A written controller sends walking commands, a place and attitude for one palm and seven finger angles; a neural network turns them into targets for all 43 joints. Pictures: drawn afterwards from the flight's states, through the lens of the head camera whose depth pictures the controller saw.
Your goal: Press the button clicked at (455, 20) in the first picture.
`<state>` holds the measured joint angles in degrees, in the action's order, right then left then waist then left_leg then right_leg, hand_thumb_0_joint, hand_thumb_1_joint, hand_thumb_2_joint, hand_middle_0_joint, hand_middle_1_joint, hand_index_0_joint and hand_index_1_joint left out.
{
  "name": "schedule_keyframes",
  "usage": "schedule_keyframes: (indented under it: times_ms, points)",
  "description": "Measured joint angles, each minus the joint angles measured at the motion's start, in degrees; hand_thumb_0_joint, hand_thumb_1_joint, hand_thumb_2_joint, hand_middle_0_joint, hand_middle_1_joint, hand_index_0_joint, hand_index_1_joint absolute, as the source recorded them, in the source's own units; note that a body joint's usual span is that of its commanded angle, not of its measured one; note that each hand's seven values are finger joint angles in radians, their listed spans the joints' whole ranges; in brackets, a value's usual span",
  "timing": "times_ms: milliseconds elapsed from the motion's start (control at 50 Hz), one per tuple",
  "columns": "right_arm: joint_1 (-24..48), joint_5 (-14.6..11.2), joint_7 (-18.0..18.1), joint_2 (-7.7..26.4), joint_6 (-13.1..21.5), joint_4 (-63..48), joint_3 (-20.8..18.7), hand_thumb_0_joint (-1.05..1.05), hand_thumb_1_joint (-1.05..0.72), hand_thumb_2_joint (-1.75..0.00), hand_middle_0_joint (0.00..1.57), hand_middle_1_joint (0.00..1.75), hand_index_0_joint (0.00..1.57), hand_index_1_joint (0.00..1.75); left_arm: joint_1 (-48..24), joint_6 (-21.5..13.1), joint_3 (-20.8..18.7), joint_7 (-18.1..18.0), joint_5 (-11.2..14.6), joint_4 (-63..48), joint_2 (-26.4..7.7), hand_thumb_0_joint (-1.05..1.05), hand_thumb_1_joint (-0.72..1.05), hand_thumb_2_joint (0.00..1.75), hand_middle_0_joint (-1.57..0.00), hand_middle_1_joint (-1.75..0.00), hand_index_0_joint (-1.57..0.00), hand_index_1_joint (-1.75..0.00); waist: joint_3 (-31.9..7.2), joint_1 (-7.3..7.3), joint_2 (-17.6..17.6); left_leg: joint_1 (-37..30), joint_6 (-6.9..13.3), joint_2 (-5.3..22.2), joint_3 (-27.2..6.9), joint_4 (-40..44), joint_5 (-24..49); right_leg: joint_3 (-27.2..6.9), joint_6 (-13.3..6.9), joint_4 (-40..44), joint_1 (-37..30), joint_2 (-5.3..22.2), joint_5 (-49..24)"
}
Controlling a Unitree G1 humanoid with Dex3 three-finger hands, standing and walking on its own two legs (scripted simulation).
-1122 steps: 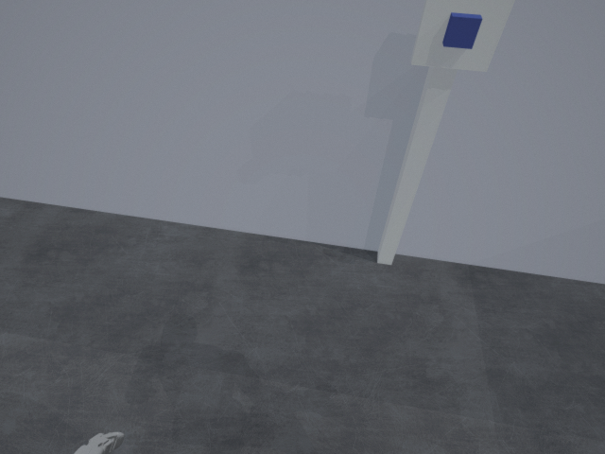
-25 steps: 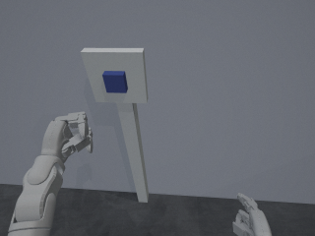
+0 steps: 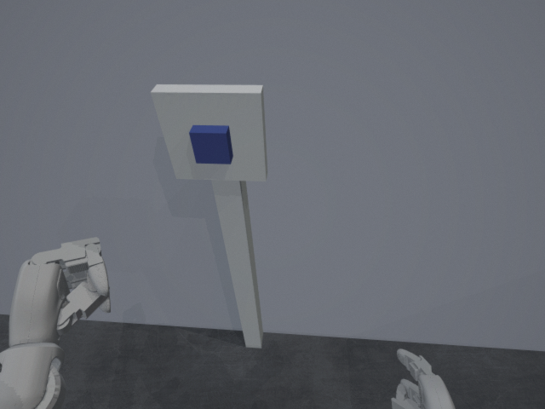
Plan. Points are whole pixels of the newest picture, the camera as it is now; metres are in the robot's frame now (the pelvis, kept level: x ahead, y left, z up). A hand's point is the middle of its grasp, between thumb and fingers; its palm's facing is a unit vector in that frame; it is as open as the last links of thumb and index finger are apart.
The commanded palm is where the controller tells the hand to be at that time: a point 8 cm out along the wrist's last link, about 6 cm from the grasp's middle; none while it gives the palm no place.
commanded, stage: draw the hand back to the body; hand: left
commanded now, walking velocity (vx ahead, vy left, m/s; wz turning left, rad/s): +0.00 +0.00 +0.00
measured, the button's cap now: (212, 143) +0.49 +0.16 +0.16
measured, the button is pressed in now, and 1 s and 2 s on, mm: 0 0 0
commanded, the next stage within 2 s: step back with the hand held close in 0.44 s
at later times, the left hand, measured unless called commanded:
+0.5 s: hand (83, 299) +0.19 +0.24 +0.15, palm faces +0.40 -0.84 -0.37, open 3.1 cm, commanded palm +0.13 +0.28 +0.17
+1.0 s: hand (67, 315) +0.17 +0.25 +0.15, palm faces +0.28 -0.82 -0.50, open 3.1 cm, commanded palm +0.11 +0.29 +0.17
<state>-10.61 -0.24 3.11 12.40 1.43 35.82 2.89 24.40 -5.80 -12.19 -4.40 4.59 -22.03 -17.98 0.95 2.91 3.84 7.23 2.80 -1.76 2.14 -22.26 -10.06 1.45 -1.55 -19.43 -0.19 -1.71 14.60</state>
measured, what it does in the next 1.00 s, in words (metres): stands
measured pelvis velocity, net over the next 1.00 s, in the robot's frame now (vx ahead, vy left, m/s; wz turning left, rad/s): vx -0.03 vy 0.01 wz -0.01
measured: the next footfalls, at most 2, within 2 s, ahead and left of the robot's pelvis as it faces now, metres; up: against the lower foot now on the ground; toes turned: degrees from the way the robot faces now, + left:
right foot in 1.62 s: -0.22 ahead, -0.08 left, +0.00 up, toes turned -2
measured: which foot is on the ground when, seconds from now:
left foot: down 0.00-1.00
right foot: down 0.00-1.00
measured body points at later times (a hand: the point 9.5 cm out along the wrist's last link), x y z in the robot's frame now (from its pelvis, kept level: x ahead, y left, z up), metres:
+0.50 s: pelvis +0.01 +0.00 +0.00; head -0.01 -0.02 +0.45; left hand +0.16 +0.28 +0.17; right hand +0.21 -0.21 -0.08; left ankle +0.03 +0.09 -0.74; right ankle -0.04 -0.10 -0.74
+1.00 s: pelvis -0.03 +0.01 -0.01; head +0.00 +0.01 +0.44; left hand +0.14 +0.29 +0.18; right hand +0.15 -0.24 -0.09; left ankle +0.03 +0.09 -0.74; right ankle -0.04 -0.10 -0.74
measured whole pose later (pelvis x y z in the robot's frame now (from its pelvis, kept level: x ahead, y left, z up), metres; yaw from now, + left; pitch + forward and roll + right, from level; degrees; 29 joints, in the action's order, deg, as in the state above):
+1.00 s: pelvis -0.03 +0.01 -0.01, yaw -1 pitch +1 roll -2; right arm -10.2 -1.6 3.9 13.8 -3.8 29.5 -0.8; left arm 37.0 -9.1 -20.6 -6.1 4.2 -34.1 -24.9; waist 1.4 0.5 1.8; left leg 19.2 3.7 -1.1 2.7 -27.8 -9.6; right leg 1.3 -0.5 -25.7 12.2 -2.0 14.4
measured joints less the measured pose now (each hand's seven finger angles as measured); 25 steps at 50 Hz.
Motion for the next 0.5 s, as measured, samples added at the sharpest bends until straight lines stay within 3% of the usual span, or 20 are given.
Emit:
schedule_keyframes:
  times_ms: [220,340,500]
  points:
    - [-0.20,-0.22,0.32,1.12,0.76,-1.37,-1.26,0.02,-0.90,-0.90,0.20,0.30,0.20,0.30,7.57,-0.02,-4.36,-0.72,0.04,-5.40,-1.54,0.02,0.89,0.90,-1.30,-1.50,-1.31,-1.50,-0.58,1.15,-0.22,0.55,0.12,0.01,-0.20,-1.33,-1.27,0.17,0.19,0.20,-0.23,-0.04,0.51]
    - [0.43,-0.05,0.61,1.04,1.09,-1.33,-1.25,0.02,-0.90,-0.90,0.20,0.30,0.20,0.30,6.35,0.48,-3.44,-1.17,-0.37,-4.67,-0.33,0.01,0.89,0.90,-1.30,-1.50,-1.31,-1.50,-0.08,1.66,-0.28,0.75,0.16,-0.23,-0.63,-1.29,-1.11,0.63,0.20,0.04,-0.09,0.13,0.64]
    - [0.32,0.08,0.72,0.08,1.15,-1.34,-0.55,0.02,-0.90,-0.90,0.20,0.30,0.20,0.30,5.86,1.14,-2.99,-1.33,-0.40,-5.13,-0.77,0.02,0.89,0.90,-1.30,-1.50,-1.31,-1.50,-0.35,1.32,-0.49,0.67,-0.13,0.09,-0.50,-1.38,-1.40,0.42,-0.06,0.20,-0.19,-0.17,0.70]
